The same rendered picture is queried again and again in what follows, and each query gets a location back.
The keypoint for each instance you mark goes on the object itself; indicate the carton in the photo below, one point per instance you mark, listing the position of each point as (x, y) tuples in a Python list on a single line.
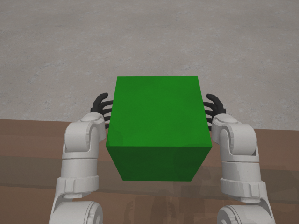
[(158, 129)]

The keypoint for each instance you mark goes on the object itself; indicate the left robot hand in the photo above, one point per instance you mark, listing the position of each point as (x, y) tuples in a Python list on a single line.
[(98, 107)]

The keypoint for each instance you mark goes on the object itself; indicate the right robot upper arm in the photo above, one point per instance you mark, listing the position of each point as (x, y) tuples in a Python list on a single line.
[(243, 214)]

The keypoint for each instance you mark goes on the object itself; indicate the left robot upper arm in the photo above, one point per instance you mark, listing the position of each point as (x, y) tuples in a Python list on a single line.
[(79, 212)]

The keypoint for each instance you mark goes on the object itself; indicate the robot left forearm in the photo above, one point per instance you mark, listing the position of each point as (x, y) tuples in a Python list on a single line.
[(79, 165)]

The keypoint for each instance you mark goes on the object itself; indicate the right robot hand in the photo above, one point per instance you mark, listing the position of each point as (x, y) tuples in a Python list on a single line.
[(217, 108)]

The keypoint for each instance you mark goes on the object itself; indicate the robot right forearm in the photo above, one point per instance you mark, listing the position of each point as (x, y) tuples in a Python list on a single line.
[(241, 178)]

